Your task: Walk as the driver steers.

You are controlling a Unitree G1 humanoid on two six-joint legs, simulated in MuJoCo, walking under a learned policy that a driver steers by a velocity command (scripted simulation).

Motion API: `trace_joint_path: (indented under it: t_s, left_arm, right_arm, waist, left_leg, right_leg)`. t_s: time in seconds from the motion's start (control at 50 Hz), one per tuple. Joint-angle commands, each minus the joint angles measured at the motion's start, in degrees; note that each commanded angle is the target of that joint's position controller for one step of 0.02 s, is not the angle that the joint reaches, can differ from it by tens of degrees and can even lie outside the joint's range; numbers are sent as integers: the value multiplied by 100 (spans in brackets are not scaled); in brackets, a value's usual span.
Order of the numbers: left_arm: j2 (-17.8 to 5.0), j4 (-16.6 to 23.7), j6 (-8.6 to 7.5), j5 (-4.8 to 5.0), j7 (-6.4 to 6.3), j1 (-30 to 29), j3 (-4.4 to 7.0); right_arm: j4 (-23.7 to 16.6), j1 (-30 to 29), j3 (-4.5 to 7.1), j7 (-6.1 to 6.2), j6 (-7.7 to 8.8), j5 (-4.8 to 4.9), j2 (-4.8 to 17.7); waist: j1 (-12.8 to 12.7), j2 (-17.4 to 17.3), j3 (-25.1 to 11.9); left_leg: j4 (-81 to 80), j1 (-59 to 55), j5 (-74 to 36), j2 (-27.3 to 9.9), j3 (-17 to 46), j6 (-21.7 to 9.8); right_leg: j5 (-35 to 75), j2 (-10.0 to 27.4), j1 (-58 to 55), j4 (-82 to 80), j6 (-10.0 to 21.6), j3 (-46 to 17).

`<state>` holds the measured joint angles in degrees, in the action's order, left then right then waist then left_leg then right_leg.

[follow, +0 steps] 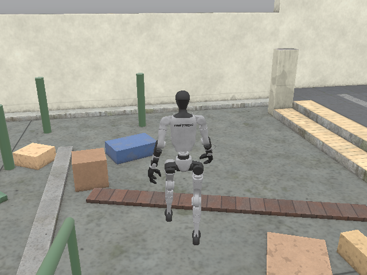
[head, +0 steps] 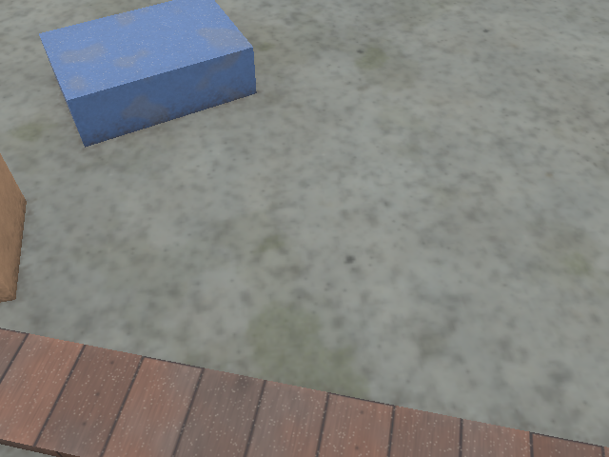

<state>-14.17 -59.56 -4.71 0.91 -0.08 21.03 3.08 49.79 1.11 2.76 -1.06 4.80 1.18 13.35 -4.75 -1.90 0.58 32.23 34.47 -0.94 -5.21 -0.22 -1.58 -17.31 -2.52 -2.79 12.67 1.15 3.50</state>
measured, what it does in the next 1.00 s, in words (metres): climbs: left foot, then right foot 0.04 m higher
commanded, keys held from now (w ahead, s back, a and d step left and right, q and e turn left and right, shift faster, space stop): w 1.00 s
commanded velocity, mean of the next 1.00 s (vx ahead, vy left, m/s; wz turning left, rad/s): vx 0.50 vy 0.00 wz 0.00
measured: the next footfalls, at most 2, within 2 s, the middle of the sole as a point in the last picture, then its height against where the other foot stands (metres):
left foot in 0.06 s outside the picture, level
right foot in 0.60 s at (390, 431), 0.04 m higher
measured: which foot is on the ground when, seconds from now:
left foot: up 0.00-0.04, down 0.06-0.60, up 0.62-1.00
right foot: down 0.00-0.06, up 0.08-0.58, down 0.60-1.00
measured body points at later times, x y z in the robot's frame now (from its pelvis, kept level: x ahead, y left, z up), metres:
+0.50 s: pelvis +0.28 +0.03 +0.01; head +0.30 +0.04 +0.46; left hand +0.46 +0.26 -0.11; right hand +0.23 -0.21 -0.13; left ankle +0.18 +0.13 -0.74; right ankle +0.47 -0.12 -0.66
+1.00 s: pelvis +0.54 +0.00 +0.05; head +0.55 +0.00 +0.50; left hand +0.55 +0.27 -0.09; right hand +0.72 -0.26 -0.05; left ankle +0.72 +0.18 -0.65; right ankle +0.49 -0.10 -0.70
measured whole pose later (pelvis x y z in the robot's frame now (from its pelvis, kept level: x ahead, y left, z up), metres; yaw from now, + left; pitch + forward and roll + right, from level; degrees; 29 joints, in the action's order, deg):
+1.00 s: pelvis +0.54 +0.00 +0.05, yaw +0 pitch +2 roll -2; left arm -13.5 -57.5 -5.7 0.9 -0.2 19.6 3.8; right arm 49.7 5.7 4.4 -0.3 4.3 1.0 15.4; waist -3.2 -2.2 -2.0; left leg 36.8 37.0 -6.1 -7.6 2.6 -1.0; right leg -11.4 -2.1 4.2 13.4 1.9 5.5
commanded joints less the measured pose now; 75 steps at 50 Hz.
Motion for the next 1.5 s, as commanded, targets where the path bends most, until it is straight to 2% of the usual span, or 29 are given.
trace_joint_path:
  t_s: [0.02, 0.06, 0.08, 0.1, 0.12, 0.14, 0.16, 0.2, 0.38, 0.5, 0.58, 0.6, 0.62, 0.64, 0.68, 0.7, 0.74, 0.8, 0.86, 0.96, 1.14, 1.18, 1.2, 1.22, 1.24, 1.26, 1.3, 1.34, 1.5]
  left_arm:
    - [-1030, 170, 60, 31, -54, 5, 214]
    - [-842, 268, 116, 3, -63, -154, 139]
    - [-498, 426, 79, -110, -56, 82, 22]
    - [50, 361, -70, -23, -1, 611, -130]
    - [-571, 359, -173, 127, 35, 185, 12]
    - [-726, 508, -237, 194, 56, -293, 49]
    - [-675, 548, -240, 156, 18, -545, 60]
    - [-555, 530, -100, 68, 1, -486, 121]
    - [-91, 1022, 112, -92, 4, -1616, 11]
    - [-44, 1456, -42, 25, 174, -2627, -79]
    - [-541, 1180, -136, 12, 296, -1316, 170]
    - [-873, 883, -130, 0, 282, -338, 332]
    - [-1527, 754, -103, -93, 235, 417, 515]
    - [-1401, 708, -46, -66, 177, 778, 456]
    - [-779, 873, -141, -80, 168, -407, 210]
    - [-542, 883, -163, -83, 182, -795, 140]
    - [-228, 803, -205, -118, 254, -1181, 61]
    - [-442, 666, -200, -72, 164, -938, 128]
    - [-773, 613, -214, -103, 47, -621, 221]
    - [-840, 474, -170, 13, -59, -241, 247]
    - [-1044, 405, 81, 52, -100, -71, 395]
    - [-774, 476, 140, 2, -56, -160, 290]
    - [-294, 585, 93, -150, 9, -9, 134]
    - [4, 585, -102, -96, 44, 608, 42]
    - [-386, 723, -261, 161, 18, 293, 93]
    - [-728, 870, -326, 283, -21, -472, 147]
    - [-801, 877, -241, 121, -110, -826, 218]
    - [-597, 872, -104, 1, -73, -716, 227]
    - [-162, 1338, -45, -28, 80, -2161, 93]
  right_arm:
    - [-398, -141, 148, -75, 119, 7, 634]
    - [107, 1567, 409, -26, 127, -34, 1123]
    - [282, 2466, 531, 33, 97, -124, 1635]
    - [344, 2567, 494, -29, 86, -146, 1698]
    - [305, 2323, 354, -46, 97, -74, 1159]
    - [198, 1860, 272, -39, 97, -58, 898]
    - [100, 1417, 212, -55, 91, -111, 752]
    - [101, 1127, 108, -85, 105, -225, 451]
    - [450, 2075, 71, 150, -53, -196, 643]
    - [635, 2752, 69, 163, -99, -118, 754]
    - [554, 2307, 68, 204, -140, -97, 796]
    - [511, 2232, 24, 226, -140, -100, 703]
    - [425, 3062, -144, 170, -81, -85, 90]
    - [426, 2773, -179, 94, 73, -156, 71]
    - [63, 1719, 58, 44, 218, 81, 750]
    - [1, 1481, 91, 83, 192, 27, 719]
    - [48, 1809, 124, 148, 19, 11, 462]
    - [27, 1708, 148, 214, -126, 20, 391]
    - [-131, 1073, 187, 174, -96, -87, 437]
    - [-303, 224, 191, 67, 23, -22, 416]
    - [-351, 87, 166, -147, 47, 99, 691]
    - [224, 1675, 393, -132, 95, 18, 1112]
    - [397, 2382, 481, -71, 83, -79, 1533]
    - [351, 2494, 458, -72, 49, -136, 1774]
    - [485, 2820, 494, -114, 33, -20, 1652]
    - [357, 2431, 399, -101, 78, -31, 1270]
    - [68, 1350, 188, -95, 143, -180, 752]
    - [162, 1330, 166, -65, 187, -174, 621]
    - [463, 2067, 195, 212, 112, -78, 809]
  waist:
    - [404, 673, 203]
    - [1201, 527, -846]
    - [1268, -490, -1676]
    - [959, -1637, -2228]
    - [1066, -944, -1685]
    - [985, -650, -957]
    - [800, -141, -620]
    - [467, -257, -267]
    - [581, -44, 273]
    - [846, -282, 422]
    - [-57, -783, -335]
    - [-483, -632, -867]
    - [-255, 592, -1953]
    - [-423, 1543, -2460]
    - [-98, 957, -1031]
    - [99, 542, -646]
    - [602, 627, -315]
    - [696, 564, 28]
    - [540, 404, 16]
    - [285, 491, 153]
    - [321, 493, 261]
    - [981, 53, -683]
    - [1029, -1020, -1352]
    - [697, -1894, -1749]
    - [976, -1514, -1965]
    - [1050, -804, -1196]
    - [650, -241, -465]
    - [415, -453, -293]
    - [723, -144, 187]
  left_leg:
    - [-272, -430, 574, 217, -130, -224]
    - [-345, -2802, 467, 329, -186, -552]
    - [-432, -4607, 631, -1031, 1686, -1046]
    - [-1357, -5724, 1353, -1876, 4187, -1736]
    - [-1485, -5374, 1908, -1660, 3896, -1500]
    - [-1534, -4597, 1679, -1475, 2979, -1272]
    - [-1703, -3778, 1289, -1245, 2380, -1152]
    - [-2071, -2784, 800, -888, 1641, -1066]
    - [-2461, -2818, 24, -774, 714, -1112]
    - [-2549, -3442, -872, -872, 304, -1016]
    - [-1093, -3641, -3796, -808, -115, -713]
    - [124, -3115, -3758, -528, -292, -525]
    - [2443, -1016, -1972, 137, -386, -136]
    - [3734, -77, 2820, 920, 284, -88]
    - [4793, 883, 2404, 362, 707, -359]
    - [4566, 668, 1951, 56, 557, -419]
    - [3996, -87, 1554, -259, 575, -478]
    - [2956, -98, 1429, -325, 386, -310]
    - [1890, 243, 476, -369, 323, -94]
    - [391, 316, -828, -204, 209, 95]
    - [-766, -484, 213, -91, 228, -127]
    - [-725, -2720, 153, 153, -103, -350]
    - [-231, -4212, -512, -878, 1023, -557]
    - [-340, -5583, -1103, -1584, 2908, -1353]
    - [-1222, -5671, 757, -1916, 3924, -1768]
    - [-1381, -5077, 1179, -1674, 3422, -1528]
    - [-1578, -3460, 129, -1198, 2197, -1161]
    - [-1759, -2871, -792, -915, 1565, -988]
    - [-2370, -2898, -1421, -471, 411, -726]
  right_leg:
    - [2954, 1765, -34, 327, 837, -733]
    - [3978, 1247, 620, 2418, 526, -277]
    - [1978, 700, 2210, 4520, 235, 29]
    - [-1565, -144, 3887, 5911, 65, -597]
    - [-1477, 229, 4554, 6568, 151, -1062]
    - [-977, 521, 4827, 6625, 240, -867]
    - [-408, 808, 4594, 6362, 239, -745]
    - [164, 1081, 4064, 5921, 212, -734]
    - [1226, 1197, 5509, 4926, -165, -413]
    - [1318, 684, 4762, 3184, 38, 134]
    - [970, 132, 2647, 2713, 511, 376]
    - [1085, 174, 1252, 2514, 725, 168]
    - [-188, 1722, -1060, 2113, 1678, -2397]
    - [-1335, 2367, -1518, 470, 1972, -4778]
    - [-1092, 2250, -41, 204, 1478, -3727]
    - [-617, 2087, 844, 88, 1359, -2963]
    - [-55, 1631, 1897, -216, 1105, -1948]
    - [340, 1425, 2115, -668, 1200, -1224]
    - [961, 1543, 1655, -789, 1238, -1062]
    - [1195, 1394, 1126, -561, 1013, -546]
    - [1032, 1824, 374, 956, 660, -702]
    - [1749, 1216, 1013, 3055, 397, -255]
    - [-439, 828, 2384, 4987, 193, 15]
    - [-1948, 59, 4200, 6524, -56, -390]
    - [-1677, 210, 5041, 6883, -44, -786]
    - [-1210, 536, 5383, 6923, 78, -807]
    - [-11, 1004, 4817, 6085, 148, -790]
    - [385, 1144, 4249, 5393, 111, -797]
    - [2376, 751, 4128, 2485, 9, -268]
